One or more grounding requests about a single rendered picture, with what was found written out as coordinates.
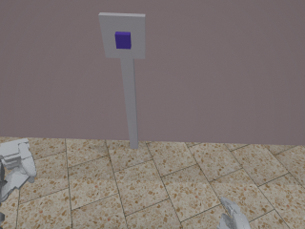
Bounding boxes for left robot hand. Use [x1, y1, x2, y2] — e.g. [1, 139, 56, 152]
[0, 138, 37, 207]

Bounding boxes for right robot hand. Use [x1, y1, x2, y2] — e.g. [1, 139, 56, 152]
[216, 197, 252, 229]

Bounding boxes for button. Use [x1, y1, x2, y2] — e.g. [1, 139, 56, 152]
[114, 31, 132, 50]

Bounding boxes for panel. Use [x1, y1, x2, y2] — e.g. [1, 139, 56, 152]
[98, 12, 146, 149]

